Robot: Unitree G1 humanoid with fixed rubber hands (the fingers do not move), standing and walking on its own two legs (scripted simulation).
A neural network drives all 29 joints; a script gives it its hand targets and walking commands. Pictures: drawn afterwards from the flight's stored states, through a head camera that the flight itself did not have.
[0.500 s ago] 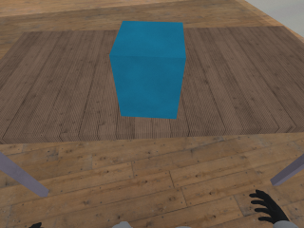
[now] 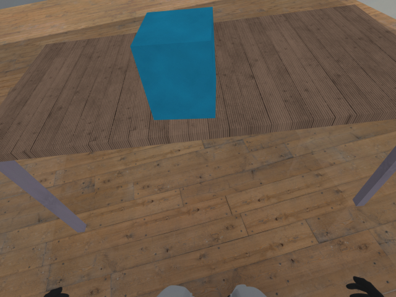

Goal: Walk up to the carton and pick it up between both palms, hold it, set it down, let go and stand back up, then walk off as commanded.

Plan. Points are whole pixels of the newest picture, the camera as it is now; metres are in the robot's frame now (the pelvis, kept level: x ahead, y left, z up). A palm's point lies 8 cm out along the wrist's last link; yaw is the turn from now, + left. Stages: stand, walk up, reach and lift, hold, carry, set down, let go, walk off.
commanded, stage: walk off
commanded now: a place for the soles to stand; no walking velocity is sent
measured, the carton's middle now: (181, 66) +0.75 +0.05 +0.07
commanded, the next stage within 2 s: none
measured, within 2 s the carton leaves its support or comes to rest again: neither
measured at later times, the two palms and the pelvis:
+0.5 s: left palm out of the picture -0.05 +0.40 -0.09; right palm out of the picture -0.01 -0.26 -0.02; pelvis -0.15 +0.07 +0.01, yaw +1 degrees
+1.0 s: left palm out of the picture -0.18 +0.35 -0.05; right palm out of the picture -0.17 -0.29 -0.09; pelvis -0.28 +0.02 +0.01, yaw +0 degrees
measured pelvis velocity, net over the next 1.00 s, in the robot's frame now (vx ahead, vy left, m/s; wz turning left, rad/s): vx -0.28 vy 0.02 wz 0.01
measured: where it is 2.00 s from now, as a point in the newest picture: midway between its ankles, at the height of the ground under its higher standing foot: outside the picture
